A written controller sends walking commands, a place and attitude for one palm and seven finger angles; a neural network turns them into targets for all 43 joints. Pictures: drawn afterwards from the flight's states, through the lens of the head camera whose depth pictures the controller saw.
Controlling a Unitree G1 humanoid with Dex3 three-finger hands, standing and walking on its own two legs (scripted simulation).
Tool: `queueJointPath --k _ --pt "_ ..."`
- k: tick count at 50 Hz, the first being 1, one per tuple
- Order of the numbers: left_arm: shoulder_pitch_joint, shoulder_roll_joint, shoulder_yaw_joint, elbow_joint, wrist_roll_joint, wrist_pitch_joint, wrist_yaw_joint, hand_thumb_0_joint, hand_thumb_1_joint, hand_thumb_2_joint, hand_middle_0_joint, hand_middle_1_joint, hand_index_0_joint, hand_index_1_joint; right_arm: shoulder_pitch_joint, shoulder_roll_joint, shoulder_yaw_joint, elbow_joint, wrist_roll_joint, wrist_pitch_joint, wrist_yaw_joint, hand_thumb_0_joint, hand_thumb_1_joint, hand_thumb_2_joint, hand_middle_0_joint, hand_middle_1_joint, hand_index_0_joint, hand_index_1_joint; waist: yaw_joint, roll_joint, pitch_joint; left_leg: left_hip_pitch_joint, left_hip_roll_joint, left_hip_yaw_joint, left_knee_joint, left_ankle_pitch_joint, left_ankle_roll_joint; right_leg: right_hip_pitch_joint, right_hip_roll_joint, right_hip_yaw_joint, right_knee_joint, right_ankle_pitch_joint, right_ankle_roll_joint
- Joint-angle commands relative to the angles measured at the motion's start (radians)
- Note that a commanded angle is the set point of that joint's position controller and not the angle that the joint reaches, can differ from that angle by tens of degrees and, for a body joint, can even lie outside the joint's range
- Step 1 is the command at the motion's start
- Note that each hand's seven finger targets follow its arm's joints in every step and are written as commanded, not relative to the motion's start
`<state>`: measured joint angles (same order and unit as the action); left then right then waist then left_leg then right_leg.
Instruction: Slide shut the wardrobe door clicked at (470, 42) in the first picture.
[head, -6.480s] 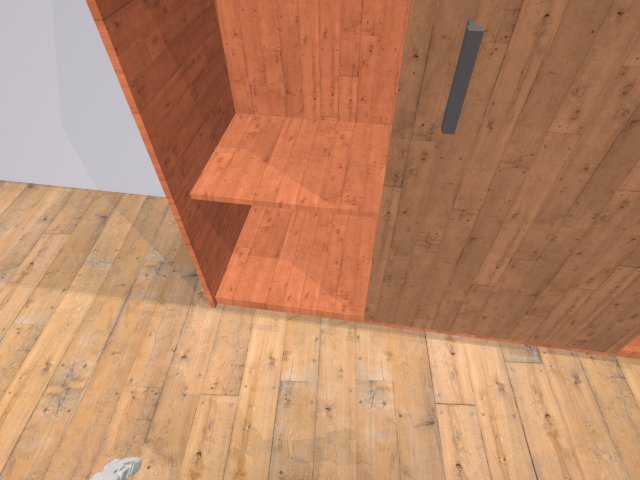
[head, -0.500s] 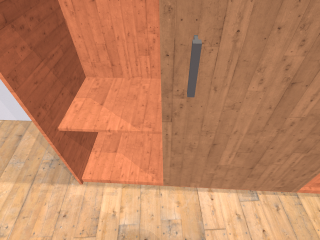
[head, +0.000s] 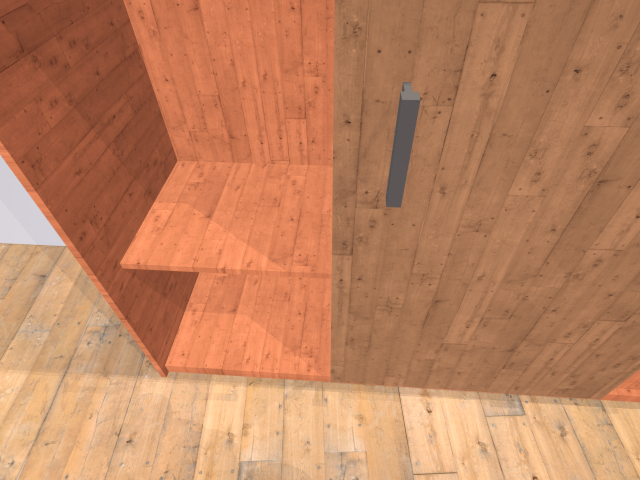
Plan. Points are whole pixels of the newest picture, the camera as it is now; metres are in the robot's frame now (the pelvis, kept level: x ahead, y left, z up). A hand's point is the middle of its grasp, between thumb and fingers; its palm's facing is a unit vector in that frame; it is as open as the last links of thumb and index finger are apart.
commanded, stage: shuffle to correct the standing spot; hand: right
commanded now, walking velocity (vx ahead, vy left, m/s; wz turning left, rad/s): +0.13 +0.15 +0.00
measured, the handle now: (399, 147) +0.53 -0.08 +0.16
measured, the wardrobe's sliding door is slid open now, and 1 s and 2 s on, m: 0.55 0.55 0.55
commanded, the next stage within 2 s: come to a stop and stand still in 0.16 s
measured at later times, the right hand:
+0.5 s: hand out of the picture +0.01 -0.10 -0.19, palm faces +0.06 +0.99 -0.11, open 7.3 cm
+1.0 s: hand out of the picture +0.06 -0.10 -0.17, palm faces +0.02 +0.98 -0.19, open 7.3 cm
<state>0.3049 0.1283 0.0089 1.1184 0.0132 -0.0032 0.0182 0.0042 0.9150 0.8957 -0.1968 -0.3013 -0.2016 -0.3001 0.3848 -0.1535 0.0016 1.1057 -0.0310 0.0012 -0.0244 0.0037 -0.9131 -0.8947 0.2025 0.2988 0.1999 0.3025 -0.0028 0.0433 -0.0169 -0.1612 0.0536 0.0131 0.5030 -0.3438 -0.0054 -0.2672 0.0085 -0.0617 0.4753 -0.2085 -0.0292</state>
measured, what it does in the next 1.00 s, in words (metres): steps on the spot: left foot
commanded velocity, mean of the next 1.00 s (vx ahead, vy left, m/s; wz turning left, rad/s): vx -0.01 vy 0.02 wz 0.00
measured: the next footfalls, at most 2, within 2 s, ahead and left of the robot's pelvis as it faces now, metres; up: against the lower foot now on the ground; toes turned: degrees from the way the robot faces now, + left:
left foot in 0.52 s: +0.08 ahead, +0.16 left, +0.00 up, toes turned +2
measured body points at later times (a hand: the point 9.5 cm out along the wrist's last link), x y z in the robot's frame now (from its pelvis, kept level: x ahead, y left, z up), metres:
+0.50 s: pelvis +0.06 +0.04 -0.01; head +0.07 +0.02 +0.44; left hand +0.12 +0.27 -0.15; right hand +0.01 -0.15 -0.18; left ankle +0.03 +0.15 -0.73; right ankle +0.08 -0.05 -0.74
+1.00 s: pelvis +0.06 +0.07 +0.01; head +0.06 +0.07 +0.46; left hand +0.06 +0.29 -0.16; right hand +0.06 -0.15 -0.15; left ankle +0.04 +0.16 -0.74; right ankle +0.08 -0.05 -0.74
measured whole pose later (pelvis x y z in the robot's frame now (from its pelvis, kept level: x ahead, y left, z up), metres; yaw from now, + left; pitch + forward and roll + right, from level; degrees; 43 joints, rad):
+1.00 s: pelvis +0.06 +0.07 +0.01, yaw +0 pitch -1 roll +0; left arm 0.30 0.14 -0.02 1.14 0.01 0.01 0.02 0.00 0.92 0.90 -0.20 -0.30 -0.20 -0.30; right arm 0.31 -0.15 0.02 1.09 -0.02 -0.02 -0.04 0.01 -0.92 -0.89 0.20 0.30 0.20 0.30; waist 0.00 0.01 0.01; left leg -0.11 -0.02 0.08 0.39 -0.25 0.04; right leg -0.18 -0.05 -0.11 0.39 -0.18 0.01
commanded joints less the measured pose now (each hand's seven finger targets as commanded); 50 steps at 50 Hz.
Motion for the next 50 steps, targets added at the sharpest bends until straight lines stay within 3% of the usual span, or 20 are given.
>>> queueJointPath --k 1,4,6,8,10,12,14,16,17,18,19,20,21,22,24,26,28,31,38,50 --pt "0.064 0.167 0.040 -0.030 0.006 -0.008 0.012 0.000 0.900 0.900 -0.200 -0.300 -0.200 -0.300 0.099 -0.044 -0.019 -0.027 -0.004 -0.004 0.010 0.000 -0.900 -0.900 0.200 0.300 0.200 0.300 -0.005 -0.134 0.144 -0.156 -0.028 0.050 0.005 -0.061 0.034 -0.040 -0.212 0.262 -0.258 -0.405 -0.083" --pt "0.051 0.148 0.041 -0.043 0.008 -0.013 0.013 0.000 0.900 0.900 -0.200 -0.300 -0.200 -0.300 0.137 -0.052 -0.027 -0.021 0.001 -0.011 0.014 0.000 -0.900 -0.900 0.200 0.300 0.200 0.300 -0.020 -0.080 0.109 -0.095 -0.002 -0.002 -0.075 -0.040 0.046 -0.066 -0.173 0.187 -0.162 -0.312 -0.062" --pt "0.034 0.113 0.035 -0.056 0.006 -0.017 0.012 0.000 0.900 0.900 -0.200 -0.300 -0.200 -0.300 0.154 -0.076 -0.035 -0.018 0.003 -0.017 0.011 0.000 -0.900 -0.900 0.200 0.300 0.200 0.300 -0.028 0.054 0.119 -0.028 0.043 -0.096 -0.164 -0.046 0.073 -0.137 -0.109 0.089 -0.015 -0.200 -0.034" --pt "-0.010 0.069 0.023 -0.080 0.008 -0.026 0.009 0.000 0.900 0.900 -0.200 -0.300 -0.200 -0.300 0.187 -0.111 -0.049 -0.010 0.005 -0.021 0.001 0.000 -0.900 -0.900 0.200 0.300 0.200 0.300 -0.037 0.204 0.122 0.053 0.148 -0.225 -0.234 0.122 0.128 -0.242 -0.030 -0.045 0.199 -0.164 -0.005" --pt "-0.047 0.066 0.022 -0.097 0.009 -0.032 0.009 0.000 0.900 0.900 -0.200 -0.300 -0.200 -0.300 0.198 -0.099 -0.047 -0.006 -0.001 -0.028 -0.005 0.000 -0.900 -0.900 0.200 0.300 0.200 0.300 -0.047 0.175 0.122 0.121 0.192 -0.228 -0.207 0.454 0.192 -0.326 -0.042 -0.035 0.365 -0.284 -0.010" --pt "-0.067 0.051 0.020 -0.103 0.006 -0.037 0.008 0.000 0.900 0.900 -0.200 -0.300 -0.200 -0.300 0.203 -0.087 -0.047 -0.001 -0.007 -0.030 -0.011 0.000 -0.900 -0.900 0.200 0.300 0.200 0.300 -0.043 0.106 0.133 0.157 0.195 -0.196 -0.166 0.642 0.223 -0.353 -0.055 -0.044 0.394 -0.316 -0.016" --pt "-0.041 0.040 0.012 -0.094 0.003 -0.042 0.008 0.000 0.900 0.900 -0.200 -0.300 -0.200 -0.300 0.173 -0.090 -0.043 -0.005 -0.007 -0.032 -0.014 0.000 -0.900 -0.900 0.200 0.300 0.200 0.300 -0.013 0.055 0.102 0.139 0.154 -0.134 -0.092 0.755 0.205 -0.233 -0.043 -0.070 0.214 -0.252 -0.017" --pt "0.113 0.043 0.007 -0.021 0.002 -0.048 0.021 0.000 0.900 0.900 -0.200 -0.300 -0.200 -0.300 0.100 -0.073 -0.032 -0.019 0.014 -0.034 -0.014 0.000 -0.900 -0.900 0.200 0.300 0.200 0.300 0.063 -0.003 0.062 -0.003 0.068 -0.040 0.101 0.852 0.116 0.089 -0.021 -0.055 -0.031 0.115 -0.018" --pt "0.190 0.112 0.015 -0.006 0.008 -0.051 0.034 0.000 0.900 0.900 -0.200 -0.300 -0.200 -0.300 0.107 -0.053 -0.027 -0.028 0.027 -0.036 -0.014 0.000 -0.900 -0.900 0.200 0.300 0.200 0.300 0.077 -0.134 -0.002 -0.143 0.003 -0.002 0.232 0.615 0.055 0.254 -0.180 0.123 -0.043 0.462 -0.080" --pt "0.210 0.148 0.014 -0.005 0.002 -0.052 0.043 0.000 0.900 0.900 -0.200 -0.300 -0.200 -0.300 0.116 -0.013 -0.014 -0.036 0.040 -0.039 -0.019 0.000 -0.900 -0.900 0.200 0.300 0.200 0.300 0.056 -0.287 -0.048 -0.211 -0.037 0.021 0.355 -0.014 0.011 0.301 -0.366 0.288 -0.068 0.904 -0.199" --pt "0.139 0.138 0.008 -0.014 -0.007 -0.038 0.042 0.000 0.900 0.900 -0.200 -0.300 -0.200 -0.300 0.138 -0.009 -0.014 -0.021 0.033 -0.031 -0.027 0.000 -0.900 -0.900 0.200 0.300 0.200 0.300 0.013 -0.214 -0.044 -0.154 -0.016 -0.028 0.366 -0.241 0.017 0.207 -0.390 0.243 -0.102 0.851 -0.232" --pt "0.067 0.129 0.003 -0.027 -0.007 -0.037 0.038 0.000 0.900 0.900 -0.200 -0.300 -0.200 -0.300 0.122 0.006 -0.009 -0.012 0.018 -0.022 -0.028 0.000 -0.900 -0.900 0.200 0.300 0.200 0.300 -0.001 -0.192 0.038 -0.128 -0.002 -0.033 0.315 -0.232 0.020 0.105 -0.335 0.157 -0.128 0.708 -0.195" --pt "-0.001 0.110 -0.004 -0.041 -0.008 -0.036 0.039 0.000 0.900 0.900 -0.200 -0.300 -0.200 -0.300 0.112 0.008 -0.008 -0.006 0.019 -0.009 -0.026 0.000 -0.900 -0.900 0.200 0.300 0.200 0.300 -0.026 -0.245 0.119 -0.125 0.017 -0.024 0.266 -0.199 0.009 0.009 -0.313 0.155 -0.160 0.586 -0.178" --pt "-0.033 0.097 -0.007 -0.052 -0.009 -0.030 0.037 0.000 0.900 0.900 -0.200 -0.300 -0.200 -0.300 0.124 0.000 -0.009 0.004 0.014 -0.001 -0.024 0.000 -0.900 -0.900 0.200 0.300 0.200 0.300 -0.036 -0.222 0.150 -0.107 0.026 -0.012 0.204 -0.146 0.003 -0.024 -0.290 0.140 -0.165 0.524 -0.166" --pt "-0.060 0.107 -0.002 -0.066 -0.011 -0.021 0.033 0.000 0.900 0.900 -0.200 -0.300 -0.200 -0.300 0.170 -0.005 -0.010 0.023 0.010 -0.001 -0.024 0.000 -0.900 -0.900 0.200 0.300 0.200 0.300 -0.057 -0.130 0.106 -0.041 0.017 -0.006 0.023 0.087 -0.002 -0.011 -0.235 0.092 -0.103 0.425 -0.115" --pt "-0.039 0.099 0.010 -0.077 -0.018 -0.011 0.025 0.000 0.900 0.900 -0.200 -0.300 -0.200 -0.300 0.125 -0.042 -0.011 0.000 0.008 -0.014 -0.024 0.000 -0.900 -0.900 0.200 0.300 0.200 0.300 -0.025 0.004 0.083 -0.075 0.034 -0.068 -0.084 0.277 0.014 0.035 -0.163 0.063 -0.075 0.236 -0.041" --pt "-0.030 0.094 0.016 -0.081 -0.017 -0.008 0.013 0.000 0.900 0.900 -0.200 -0.300 -0.200 -0.300 0.064 -0.068 -0.013 -0.030 0.009 -0.016 -0.019 0.000 -0.900 -0.900 0.200 0.300 0.200 0.300 -0.003 -0.019 0.061 -0.102 0.070 -0.096 -0.096 0.258 0.033 0.043 -0.122 0.057 -0.091 0.051 -0.017" --pt "-0.023 0.084 0.016 -0.078 -0.010 0.000 0.009 0.000 0.900 0.900 -0.200 -0.300 -0.200 -0.300 0.026 -0.069 -0.012 -0.045 0.009 -0.025 -0.021 0.000 -0.900 -0.900 0.200 0.300 0.200 0.300 0.007 0.049 0.064 -0.113 0.079 -0.099 -0.131 0.306 0.043 0.084 -0.112 0.040 -0.070 0.088 -0.004" --pt "-0.010 0.095 0.001 -0.057 -0.005 -0.012 0.008 0.000 0.900 0.900 -0.200 -0.300 -0.200 -0.300 0.013 -0.086 -0.010 -0.047 0.015 -0.034 -0.021 0.000 -0.900 -0.900 0.200 0.300 0.200 0.300 -0.004 -0.018 0.012 -0.016 0.073 -0.068 -0.140 0.405 0.037 0.111 -0.130 0.038 -0.102 0.179 0.005" --pt "0.049 0.088 -0.017 -0.009 -0.004 -0.007 0.007 0.000 0.900 0.900 -0.200 -0.300 -0.200 -0.300 0.018 -0.081 -0.004 -0.025 0.021 -0.033 -0.016 0.000 -0.900 -0.900 0.200 0.300 0.200 0.300 -0.004 -0.037 0.116 -0.058 0.057 -0.068 -0.239 0.151 0.044 0.094 -0.125 0.047 -0.157 0.052 0.013"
